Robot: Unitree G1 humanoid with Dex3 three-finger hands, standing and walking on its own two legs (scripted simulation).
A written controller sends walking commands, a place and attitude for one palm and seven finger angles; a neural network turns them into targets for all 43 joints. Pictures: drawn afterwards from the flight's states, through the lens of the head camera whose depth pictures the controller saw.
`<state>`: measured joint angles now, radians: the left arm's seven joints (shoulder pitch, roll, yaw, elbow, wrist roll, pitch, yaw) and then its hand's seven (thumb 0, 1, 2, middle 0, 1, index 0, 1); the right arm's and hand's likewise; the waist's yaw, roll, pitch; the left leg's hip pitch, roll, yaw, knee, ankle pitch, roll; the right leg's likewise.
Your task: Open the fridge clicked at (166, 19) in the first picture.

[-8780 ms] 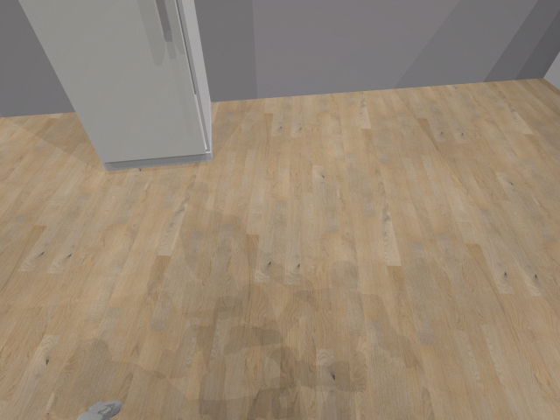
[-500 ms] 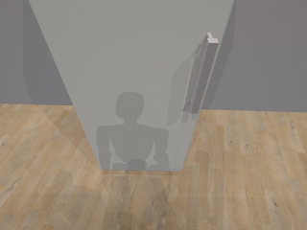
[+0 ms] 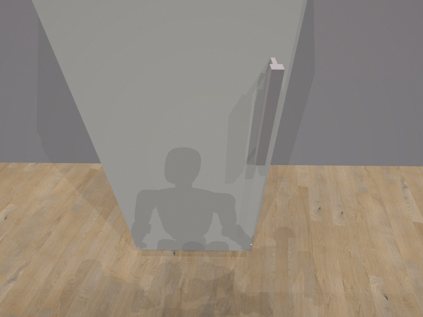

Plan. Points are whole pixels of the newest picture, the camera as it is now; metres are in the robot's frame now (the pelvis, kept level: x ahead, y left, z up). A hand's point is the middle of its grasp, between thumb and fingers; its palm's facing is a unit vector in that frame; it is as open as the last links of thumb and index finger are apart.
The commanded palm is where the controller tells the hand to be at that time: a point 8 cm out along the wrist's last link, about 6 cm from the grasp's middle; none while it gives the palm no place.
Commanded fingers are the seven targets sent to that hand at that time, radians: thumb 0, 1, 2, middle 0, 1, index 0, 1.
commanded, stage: come to a stop and stand still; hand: right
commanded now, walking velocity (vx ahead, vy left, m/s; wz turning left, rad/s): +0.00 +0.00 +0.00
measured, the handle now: (265, 116) +0.56 -0.10 +0.11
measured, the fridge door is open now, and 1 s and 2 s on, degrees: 0 0 0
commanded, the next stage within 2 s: look again from close up in 0.02 s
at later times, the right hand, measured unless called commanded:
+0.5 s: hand out of the picture +0.03 -0.24 -0.15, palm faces -0.01 +0.95 -0.31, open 7.4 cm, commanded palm none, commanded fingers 0.00 -0.90 -0.90 0.20 0.30 0.20 0.30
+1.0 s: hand out of the picture +0.03 -0.22 -0.16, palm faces +0.00 +0.96 -0.28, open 7.4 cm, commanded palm none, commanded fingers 0.00 -0.90 -0.90 0.20 0.30 0.20 0.30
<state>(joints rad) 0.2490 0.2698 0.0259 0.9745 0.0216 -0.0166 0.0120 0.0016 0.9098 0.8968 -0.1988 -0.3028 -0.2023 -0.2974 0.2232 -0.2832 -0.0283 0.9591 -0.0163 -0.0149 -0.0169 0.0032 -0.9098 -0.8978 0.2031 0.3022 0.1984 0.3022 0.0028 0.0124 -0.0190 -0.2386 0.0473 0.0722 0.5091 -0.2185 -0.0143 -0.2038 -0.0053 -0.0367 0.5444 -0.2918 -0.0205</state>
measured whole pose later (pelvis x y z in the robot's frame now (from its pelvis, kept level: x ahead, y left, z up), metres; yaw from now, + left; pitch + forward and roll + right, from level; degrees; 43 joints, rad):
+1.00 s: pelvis -0.01 +0.00 +0.01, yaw +0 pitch -3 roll +0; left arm 0.20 0.27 0.00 1.10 0.01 0.00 -0.01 0.00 0.91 0.90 -0.20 -0.30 -0.20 -0.30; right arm 0.22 -0.27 0.01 1.07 -0.02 -0.01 -0.01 0.00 -0.91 -0.90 0.20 0.30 0.20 0.30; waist 0.00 0.01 0.03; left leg -0.19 0.05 0.08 0.37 -0.13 -0.02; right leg -0.15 0.01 -0.03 0.40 -0.19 -0.02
